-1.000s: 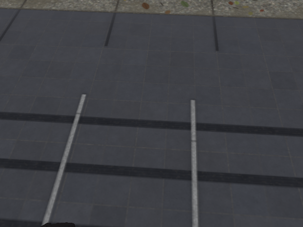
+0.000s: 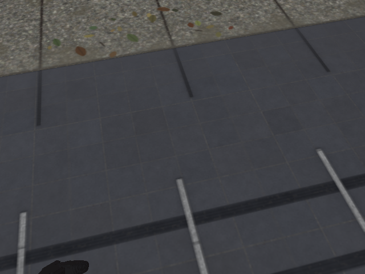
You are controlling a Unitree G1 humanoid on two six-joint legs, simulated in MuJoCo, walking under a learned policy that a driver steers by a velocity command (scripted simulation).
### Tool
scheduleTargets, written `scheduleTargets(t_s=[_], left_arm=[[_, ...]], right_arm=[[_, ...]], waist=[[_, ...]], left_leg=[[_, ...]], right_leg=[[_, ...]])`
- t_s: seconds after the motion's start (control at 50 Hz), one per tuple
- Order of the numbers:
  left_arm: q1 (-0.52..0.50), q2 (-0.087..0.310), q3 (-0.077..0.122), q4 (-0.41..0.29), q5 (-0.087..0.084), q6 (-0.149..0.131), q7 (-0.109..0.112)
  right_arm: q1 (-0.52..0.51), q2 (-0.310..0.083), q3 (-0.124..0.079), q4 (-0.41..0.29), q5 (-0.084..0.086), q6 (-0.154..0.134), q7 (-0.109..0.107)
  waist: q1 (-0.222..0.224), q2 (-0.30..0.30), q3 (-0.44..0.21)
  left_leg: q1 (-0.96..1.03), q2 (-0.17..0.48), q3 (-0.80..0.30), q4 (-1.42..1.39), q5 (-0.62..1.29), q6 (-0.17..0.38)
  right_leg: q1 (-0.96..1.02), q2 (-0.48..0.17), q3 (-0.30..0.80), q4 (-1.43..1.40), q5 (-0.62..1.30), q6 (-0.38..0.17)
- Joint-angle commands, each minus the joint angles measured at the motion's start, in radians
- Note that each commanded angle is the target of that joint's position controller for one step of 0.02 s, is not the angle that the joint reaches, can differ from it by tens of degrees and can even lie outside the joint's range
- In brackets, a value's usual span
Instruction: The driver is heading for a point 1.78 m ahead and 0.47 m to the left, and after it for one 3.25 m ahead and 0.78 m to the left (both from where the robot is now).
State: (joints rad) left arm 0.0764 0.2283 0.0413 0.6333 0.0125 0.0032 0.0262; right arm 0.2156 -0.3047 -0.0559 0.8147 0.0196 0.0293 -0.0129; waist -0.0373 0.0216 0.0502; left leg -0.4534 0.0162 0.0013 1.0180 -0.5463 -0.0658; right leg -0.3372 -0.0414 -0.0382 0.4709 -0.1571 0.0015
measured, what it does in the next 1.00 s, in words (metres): steps on the spot, turning left: left foot, then right foot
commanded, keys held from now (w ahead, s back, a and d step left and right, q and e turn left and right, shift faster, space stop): q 0.60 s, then no key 0.40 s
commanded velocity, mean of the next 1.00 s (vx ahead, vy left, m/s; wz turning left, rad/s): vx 0.01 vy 0.00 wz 0.42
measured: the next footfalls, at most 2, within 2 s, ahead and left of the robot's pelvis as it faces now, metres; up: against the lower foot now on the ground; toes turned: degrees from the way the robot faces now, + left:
left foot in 0.18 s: +0.03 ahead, +0.13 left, +0.00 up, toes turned +9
right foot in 0.72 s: +0.08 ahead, -0.08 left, +0.00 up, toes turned +28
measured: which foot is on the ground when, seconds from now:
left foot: up 0.00-0.16, down 0.18-0.72, up 0.74-1.00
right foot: down 0.00-0.18, up 0.20-0.70, down 0.72-1.00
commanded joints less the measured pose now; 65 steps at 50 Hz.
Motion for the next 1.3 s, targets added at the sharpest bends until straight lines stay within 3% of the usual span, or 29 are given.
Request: scheduleTargets(t_s=[0.02,0.1,0.16,0.18,0.2,0.22,0.24,0.28,0.34,0.44,0.52,0.62,0.68,0.7,0.72,0.74,0.76,0.78,0.84,0.9,0.94,0.98,1.02,1.04,1.06,1.08,1.12,1.18,1.3], left_arm=[[-0.053,0.161,0.056,-0.04,0.003,-0.011,0.007],[-0.031,0.183,0.066,-0.004,-0.009,-0.007,0.015],[-0.026,0.178,0.066,0.026,-0.036,0.005,0.018],[0.036,0.14,0.06,0.045,-0.022,0.011,0.015],[0.02,0.114,0.047,0.005,0.012,0.015,0.013],[-0.087,0.145,0.058,-0.026,0.002,0.011,0.024],[-0.092,0.171,0.068,-0.02,-0.017,0.012,0.03],[-0.037,0.185,0.082,0.027,-0.01,0.021,0.042],[0.006,0.164,0.081,0.041,-0.01,0.011,0.035],[-0.023,0.139,0.066,0.032,-0.017,-0.005,0.027],[-0.024,0.144,0.062,0.033,-0.021,-0.016,0.012],[0.014,0.162,0.064,0.043,-0.03,-0.036,-0.007],[0.069,0.154,0.061,0.062,-0.028,-0.044,-0.022],[0.089,0.16,0.063,0.069,-0.02,-0.045,-0.025],[0.092,0.204,0.069,0.06,-0.002,-0.042,-0.022],[0.05,0.274,0.078,0.043,0.015,-0.032,-0.017],[0.057,0.244,0.071,0.039,0.034,-0.036,-0.02],[0.033,0.222,0.063,0.03,0.021,-0.04,-0.018],[-0.01,0.162,0.037,0.035,-0.017,-0.041,-0.013],[0.012,0.146,0.026,0.054,-0.008,-0.03,-0.013],[0.032,0.17,0.03,0.062,-0.009,-0.019,-0.013],[0.066,0.201,0.035,0.075,-0.013,-0.009,-0.014],[0.072,0.191,0.027,0.088,-0.027,-0.01,-0.017],[0.103,0.18,0.02,0.098,-0.024,-0.021,-0.02],[0.118,0.162,0.012,0.093,0.001,-0.039,-0.029],[0.133,0.127,0.005,0.1,0.004,-0.048,-0.033],[0.052,0.149,0.007,0.108,0.006,-0.042,-0.031],[0.058,0.14,0.006,0.123,-0.002,-0.02,-0.018],[0.084,0.141,0.009,0.176,-0.004,-0.013,-0.006]], right_arm=[[0.087,-0.058,-0.025,-0.058,-0.008,0.033,-0.018],[0.036,-0.067,-0.027,-0.114,-0.008,0.032,0.011],[0.115,-0.082,-0.043,-0.098,-0.019,0.027,0.028],[0.114,-0.148,-0.06,-0.11,-0.027,0.024,0.02],[0.089,-0.256,-0.075,-0.16,-0.029,0.019,0.004],[0.116,-0.272,-0.075,-0.167,-0.075,-0.004,0.015],[0.077,-0.248,-0.069,-0.169,-0.075,-0.024,0.018],[-0.031,-0.172,-0.048,-0.187,-0.024,-0.031,0.005],[-0.028,-0.132,-0.031,-0.201,-0.018,-0.024,-0.014],[0.022,-0.157,-0.043,-0.209,-0.012,-0.013,-0.029],[0.008,-0.176,-0.053,-0.228,-0.015,-0.001,-0.025],[-0.031,-0.178,-0.058,-0.248,-0.009,0.011,-0.013],[-0.062,-0.158,-0.049,-0.25,0.003,0.02,-0.015],[-0.058,-0.146,-0.044,-0.248,0.007,0.021,-0.018],[-0.028,-0.115,-0.035,-0.247,-0.004,0.018,-0.018],[0.025,-0.087,-0.027,-0.249,-0.013,0.009,-0.015],[-0.009,-0.156,-0.049,-0.253,-0.02,-0.001,-0.018],[-0.004,-0.206,-0.069,-0.235,-0.016,-0.003,-0.019],[0.018,-0.137,-0.059,-0.192,-0.015,0.02,-0.024],[-0.016,-0.071,-0.032,-0.201,-0.009,0.018,-0.019],[-0.055,-0.039,-0.014,-0.21,-0.012,0.013,-0.015],[-0.047,-0.063,-0.02,-0.198,-0.003,0.009,-0.013],[0.009,-0.069,-0.023,-0.164,-0.009,0.006,-0.012],[0.011,-0.099,-0.026,-0.165,-0.019,0.005,-0.015],[0.025,-0.161,-0.035,-0.173,-0.028,0.007,-0.024],[0.007,-0.155,-0.036,-0.151,-0.032,0.007,-0.017],[-0.016,-0.069,-0.014,-0.158,-0.039,-0.004,-0.003],[-0.009,-0.073,-0.008,-0.147,-0.038,-0.024,-0.003],[0.004,-0.059,0.004,-0.129,-0.035,-0.038,-0.007]], waist=[[-0.009,-0.191,-0.126],[0.018,-0.203,-0.16],[-0.021,-0.139,-0.143],[0.008,0.06,-0.089],[0.028,0.339,-0.038],[-0.05,0.262,-0.092],[-0.023,0.174,-0.069],[0.026,0.102,-0.059],[0.04,0.102,-0.112],[0.009,0.105,-0.125],[0.001,0.128,-0.11],[0.008,0.138,-0.141],[0.04,0.131,-0.164],[0.05,0.112,-0.163],[0.031,0.018,-0.165],[-0.027,-0.214,-0.13],[0.019,-0.255,-0.115],[0.018,-0.18,-0.097],[0.008,-0.141,-0.069],[0.025,-0.179,-0.085],[0.056,-0.209,-0.097],[0.07,-0.215,-0.102],[0.034,-0.186,-0.091],[0.042,-0.149,-0.103],[0.066,-0.034,-0.144],[0.094,0.106,-0.156],[0.048,0.051,-0.103],[0.051,0.059,-0.036],[0.053,0.028,-0.014]], left_leg=[[0.039,0.03,0.011,0.004,0.078,-0.017],[0.112,0.039,0.035,-0.203,0.178,0.025],[0.258,-0.017,0.076,-0.454,0.342,0.098],[0.303,0.077,-0.106,-0.592,0.528,0.156],[0.329,0.327,-0.463,-0.677,0.794,0.314],[0.247,0.378,-0.557,-0.75,0.659,0.417],[0.236,0.323,-0.488,-0.754,0.518,0.374],[0.244,0.239,-0.38,-0.731,0.422,0.275],[0.281,0.186,-0.327,-0.711,0.518,0.263],[0.383,0.177,-0.371,-0.688,0.53,0.28],[0.322,0.163,-0.434,-0.684,0.466,0.295],[0.326,0.152,-0.516,-0.645,0.592,0.293],[0.317,0.119,-0.506,-0.588,0.661,0.255],[0.272,0.088,-0.485,-0.567,0.593,0.22],[0.181,0.031,-0.42,-0.484,0.423,0.167],[0.032,-0.132,-0.247,-0.325,0.078,0.104],[-0.021,-0.142,-0.192,-0.121,-0.106,0.05],[-0.035,-0.115,-0.207,0.023,-0.068,0.026],[-0.061,-0.104,-0.22,0.115,0.062,-0.024],[0.014,-0.062,-0.136,-0.086,0.098,-0.044],[0.102,-0.025,-0.069,-0.27,0.087,-0.047],[0.167,-0.032,-0.036,-0.416,0.142,-0.04],[0.291,-0.037,-0.022,-0.68,0.374,-0.005],[0.377,-0.001,-0.078,-0.7,0.483,0.022],[0.467,0.09,-0.157,-0.622,0.73,0.058],[0.383,0.093,-0.153,-0.579,0.619,0.112],[0.294,0.066,-0.155,-0.614,0.431,0.115],[0.227,0.05,-0.148,-0.622,0.393,0.095],[0.194,0.04,-0.147,-0.628,0.336,0.094]], right_leg=[[0.048,-0.234,0.104,-0.163,0.269,-0.21],[0.099,-0.272,0.087,-0.124,0.221,-0.205],[0.037,-0.226,0.018,0.014,0.036,-0.104],[-0.089,-0.136,-0.08,0.215,-0.148,-0.008],[-0.332,0.017,-0.097,0.489,-0.504,0.082],[-0.346,0.047,0.066,0.656,-0.536,0.061],[-0.353,0.026,0.107,0.711,-0.445,0.036],[-0.355,0.001,0.122,0.7,-0.285,0.029],[-0.303,0.029,0.118,0.713,-0.175,0.052],[-0.302,0.045,0.134,0.487,-0.155,0.085],[-0.198,0.063,0.138,0.339,-0.193,0.089],[-0.078,0.084,0.14,0.196,-0.224,0.07],[0.059,0.077,0.108,-0.022,-0.088,0.039],[0.142,0.051,0.111,-0.116,0.031,0.019],[0.229,-0.074,0.214,-0.138,0.118,-0.028],[0.262,-0.238,0.397,-0.149,0.34,-0.148],[0.182,-0.355,0.523,-0.178,0.367,-0.291],[0.166,-0.332,0.482,-0.176,0.319,-0.299],[0.189,-0.208,0.326,-0.134,0.291,-0.217],[0.222,-0.15,0.241,-0.119,0.324,-0.207],[0.226,-0.141,0.229,-0.104,0.332,-0.204],[0.231,-0.152,0.256,-0.084,0.344,-0.211],[0.193,-0.134,0.247,-0.062,0.332,-0.173],[0.145,-0.124,0.247,-0.062,0.282,-0.125],[0.084,-0.08,0.193,-0.014,0.196,-0.07],[0.122,-0.003,0.1,-0.031,0.017,-0.014],[0.145,0.013,0.08,-0.006,-0.017,0.029],[0.136,0.009,0.088,-0.002,0.009,0.022],[0.145,0.008,0.092,-0.009,0.003,0.034]])
Velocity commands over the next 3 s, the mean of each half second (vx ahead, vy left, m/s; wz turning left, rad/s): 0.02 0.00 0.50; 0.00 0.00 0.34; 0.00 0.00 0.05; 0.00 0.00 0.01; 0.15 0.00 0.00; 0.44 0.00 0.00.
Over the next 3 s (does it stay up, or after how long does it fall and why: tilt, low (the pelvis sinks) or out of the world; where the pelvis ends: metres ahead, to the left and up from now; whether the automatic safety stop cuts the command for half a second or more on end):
stays up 0.24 0.18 0.00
